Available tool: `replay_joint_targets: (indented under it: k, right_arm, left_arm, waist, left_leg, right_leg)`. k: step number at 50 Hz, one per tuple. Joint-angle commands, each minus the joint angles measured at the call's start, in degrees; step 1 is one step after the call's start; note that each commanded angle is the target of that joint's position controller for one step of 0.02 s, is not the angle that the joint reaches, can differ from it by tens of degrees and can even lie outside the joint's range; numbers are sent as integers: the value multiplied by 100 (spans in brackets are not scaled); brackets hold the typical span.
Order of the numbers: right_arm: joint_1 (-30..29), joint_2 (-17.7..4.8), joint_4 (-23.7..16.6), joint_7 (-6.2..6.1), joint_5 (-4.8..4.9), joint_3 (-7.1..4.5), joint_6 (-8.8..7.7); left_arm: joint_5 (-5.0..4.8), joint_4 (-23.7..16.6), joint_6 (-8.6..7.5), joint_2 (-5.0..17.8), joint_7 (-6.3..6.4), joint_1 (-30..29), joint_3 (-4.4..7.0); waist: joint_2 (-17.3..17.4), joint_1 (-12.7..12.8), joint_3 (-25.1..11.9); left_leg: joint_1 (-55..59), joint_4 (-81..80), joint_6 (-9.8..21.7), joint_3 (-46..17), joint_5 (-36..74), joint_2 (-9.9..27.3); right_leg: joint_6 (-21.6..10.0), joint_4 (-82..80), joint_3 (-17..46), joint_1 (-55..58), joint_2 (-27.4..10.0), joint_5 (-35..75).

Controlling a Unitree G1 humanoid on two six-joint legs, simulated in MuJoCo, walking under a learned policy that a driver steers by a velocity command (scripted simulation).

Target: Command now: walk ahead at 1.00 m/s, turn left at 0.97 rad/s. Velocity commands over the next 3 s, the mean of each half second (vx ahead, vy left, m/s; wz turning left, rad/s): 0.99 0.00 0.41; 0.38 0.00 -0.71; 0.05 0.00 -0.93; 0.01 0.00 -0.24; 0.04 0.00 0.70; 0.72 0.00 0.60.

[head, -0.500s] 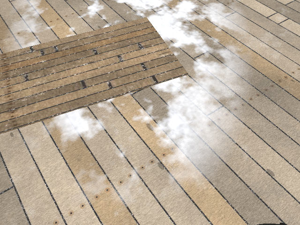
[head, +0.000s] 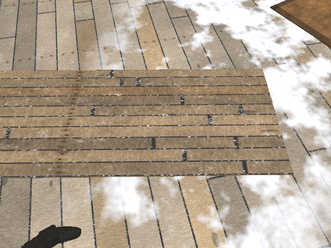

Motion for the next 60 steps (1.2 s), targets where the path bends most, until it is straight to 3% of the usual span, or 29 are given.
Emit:
replay_joint_targets:
  k: [1, 6, 9, 13, 15, 17, 18, 19, 20, 21, 23, 26, 29, 30, 31, 35, 37, 38, 39, 40, 41, 42, 43, 44, 47, 50, 53, 58, 60]
  right_arm:
    - [-724, -338, -704, 89, -166, 67, -1]
    - [-1444, 258, -1322, 400, -269, 276, 265]
    - [-1841, 141, -1539, 441, -245, 342, 244]
    - [-2687, 209, -1693, 560, -259, 477, 129]
    - [-2641, 69, -1613, 493, -298, 443, 85]
    - [-1423, -229, -1252, 359, -353, 309, 55]
    - [-203, -403, -858, 259, -350, 195, 39]
    - [503, -847, -616, 126, -441, 33, 51]
    - [216, -1331, -762, 53, -457, -85, 47]
    - [265, -1174, -789, 11, -348, -126, 44]
    - [-175, -521, -451, 5, -313, 8, -117]
    - [-514, 132, -320, 13, -206, 207, -330]
    - [-610, 168, -215, 22, -58, 224, -473]
    - [-774, 198, -236, -4, -57, 238, -475]
    - [-1430, 231, -515, -136, -77, 224, -414]
    - [-724, -526, -494, -519, 11, 100, -263]
    - [-1122, -711, -696, -547, 48, 28, -173]
    - [-1545, -582, -808, -462, 107, 55, -165]
    - [-1670, 118, -907, -213, 27, 243, -190]
    - [-220, 563, -1038, -82, -40, 377, -231]
    - [95, -83, -1142, -5, -8, 340, -258]
    - [-493, -546, -1298, 9, 45, 236, -229]
    - [-886, -564, -1351, -58, -26, 175, -148]
    - [-1029, -505, -1386, -107, -87, 181, -52]
    - [-1190, -208, -1408, -164, -156, 198, 82]
    - [-1490, 130, -1431, -218, -80, 263, 83]
    - [-1818, 68, -1420, -213, 4, 211, 145]
    - [-2008, -110, -1381, -127, 16, 44, 4]
    - [-1635, -269, -1205, -98, -1, -68, -51]
  left_arm:
    - [31, 137, 42, 647, -3, 1399, 375]
    - [-174, 870, -223, 332, -137, 1803, 266]
    - [-143, 957, -325, 524, -177, 1584, 288]
    - [-196, 1268, -316, 857, -177, 2106, 319]
    - [-195, 1396, -238, 1161, -111, 2417, 346]
    - [-173, 1447, -87, 1533, 0, 2370, 400]
    - [-226, 1433, -5, 1545, 28, 2227, 385]
    - [-208, 1309, 8, 1102, -11, 2375, 293]
    - [-406, 996, -31, 292, -155, 2976, 136]
    - [-416, 816, -68, 923, -86, 2142, 274]
    - [-411, 816, -65, 630, -120, 1772, 221]
    - [-245, 1205, 268, 288, -248, 2291, 206]
    - [-204, 916, 374, 134, -296, 1586, 230]
    - [-231, 810, 346, 59, -326, 1335, 203]
    - [-757, 703, 171, 161, -224, 1175, 266]
    - [-447, 479, -90, 218, -494, 990, 310]
    - [-470, 656, 92, 863, -543, 2340, 589]
    - [-466, 875, 213, 1183, -455, 3302, 738]
    - [-429, 1011, 275, 1133, -270, 3342, 667]
    - [30, 500, 100, 1383, -245, 2419, 551]
    - [77, -59, 69, 1533, -262, 1867, 656]
    - [-157, -394, 112, 1408, -267, 1258, 678]
    - [-394, -473, 154, 1147, -232, 889, 611]
    - [-446, -526, 171, 1061, -203, 766, 561]
    - [-401, -535, 272, 1046, -90, 649, 606]
    - [-451, -492, 483, 1218, 116, 830, 707]
    - [-537, -636, 690, 1190, 227, 674, 736]
    - [-466, -797, 774, 1018, 182, 575, 749]
    - [-504, -846, 779, 769, 133, 602, 681]
  waist:
    - [-378, 965, -838]
    - [-548, 546, -42]
    - [-556, 318, 327]
    - [-337, 545, 660]
    - [-575, 469, 370]
    - [-991, -256, -529]
    - [-931, -866, -1087]
    - [-449, -894, -1740]
    - [1106, -59, -2624]
    - [204, -458, -2557]
    - [-266, 98, -611]
    - [-117, 730, -84]
    - [154, 856, 293]
    - [256, 886, 313]
    - [425, 848, 129]
    - [231, 662, -526]
    - [649, 1395, -1161]
    - [161, 1990, -1325]
    - [-1577, 1839, -720]
    - [-2253, 625, -1451]
    - [-1382, 766, -2819]
    - [-403, 670, -2145]
    - [469, 430, -1400]
    - [620, 314, -1020]
    - [273, 220, -586]
    - [-93, 376, -1298]
    - [-563, 520, -1372]
    - [-1233, 633, -980]
    - [-841, 528, -1099]
  left_leg:
    - [-3234, 1225, -104, 369, 684, 896]
    - [-3474, 702, -174, 320, 910, 1286]
    - [-3387, -470, -200, 406, 1737, 1112]
    - [-2229, -2413, 60, 1392, 2402, 813]
    - [-1820, -2749, 205, 1753, 1920, 405]
    - [-489, -2896, 409, 1681, 1115, 64]
    - [984, -3477, 542, 1425, 1262, 124]
    - [2612, -3332, 574, 222, 104, 1159]
    - [4000, -4050, 960, -2961, -996, 3077]
    - [3568, -4757, 821, -3312, -766, 2987]
    - [1557, -5069, 556, -1538, 650, 2544]
    - [129, -5479, 169, 22, 3040, 2103]
    - [-127, -5495, -33, 1290, 5724, 1835]
    - [-235, -5546, -166, 1724, 5768, 1566]
    - [-156, -5515, -390, 1850, 5484, 1424]
    - [237, -4219, -754, 2173, 6361, 1319]
    - [-28, -2661, -921, 2029, 7003, 1500]
    - [-702, -877, -1047, 1980, 5570, 1306]
    - [-1750, 1303, -1213, 1966, -655, 232]
    - [-2944, 3146, -1390, 617, -1864, -117]
    - [-3067, 3351, -1284, -287, -1231, 12]
    - [-3175, 2696, -1020, -250, -775, 212]
    - [-3204, 2141, -958, -125, -463, 427]
    - [-2972, 1736, -980, -100, -346, 492]
    - [-2219, -92, -1187, 41, -278, 610]
    - [-1904, -1305, -1415, 143, 503, 357]
    - [-1822, -2027, -1401, 33, 1116, 257]
    - [-1171, -3601, -1167, -115, 1195, 244]
    - [-41, -4779, -807, -289, 2091, 902]
  right_leg:
    - [-875, -2011, 2847, 3369, -1967, -1641]
    - [-767, -2673, 1037, 2154, -1558, -41]
    - [-746, -3146, -46, 1781, -1232, 905]
    - [-763, -3802, -867, 1878, -1148, 2438]
    - [-770, -3083, -1058, 2769, -1259, 5271]
    - [-741, -1112, -1115, 3167, -1462, 7179]
    - [-717, 463, -1103, 2632, -1355, 6855]
    - [-711, 2546, -856, 1256, -992, 3708]
    - [-539, 4766, -211, -843, 41, -1523]
    - [-717, 5142, 626, -1421, 35, -1062]
    - [-723, 4254, 489, -1436, -462, -305]
    - [-530, 3610, 494, -450, -675, -204]
    - [-395, 2862, 37, -689, -507, 195]
    - [-400, 2356, -196, -597, -380, 637]
    - [-351, 2095, -22, -621, -341, 1153]
    - [-239, -163, -986, 823, 573, 2757]
    - [-554, 16, -749, 2382, 797, 2305]
    - [-859, -255, -261, 3429, 530, 2747]
    - [-1159, -950, 482, 3686, 56, 4486]
    - [-2305, -176, 2943, 4402, -1112, 6875]
    - [-2947, -1075, 4323, 4814, -1798, 4848]
    - [-2841, -1638, 4404, 3910, -1539, 2300]
    - [-2531, -1955, 4227, 2932, -1266, 846]
    - [-2392, -2115, 4106, 2110, -1117, 749]
    - [-1971, -1879, 2757, 878, -284, 2488]
    - [-1682, -1441, 2495, 1208, -63, 3537]
    - [-1286, -1413, 2666, 1292, 90, 1877]
    - [-1007, -1193, 3357, 1293, 195, 577]
    - [-706, -331, 3108, 869, 604, -944]
Next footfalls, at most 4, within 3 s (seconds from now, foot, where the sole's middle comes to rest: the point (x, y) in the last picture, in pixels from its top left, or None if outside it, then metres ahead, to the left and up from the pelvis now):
0.38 left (128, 233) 0.51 0.13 -0.75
0.76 right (142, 148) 0.90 0.06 -0.75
1.22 left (107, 129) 1.02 0.23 -0.75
1.64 right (142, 167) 0.79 0.06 -0.75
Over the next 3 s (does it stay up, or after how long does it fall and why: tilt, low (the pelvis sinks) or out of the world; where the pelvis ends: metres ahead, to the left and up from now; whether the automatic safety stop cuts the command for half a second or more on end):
stays up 1.05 0.22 0.01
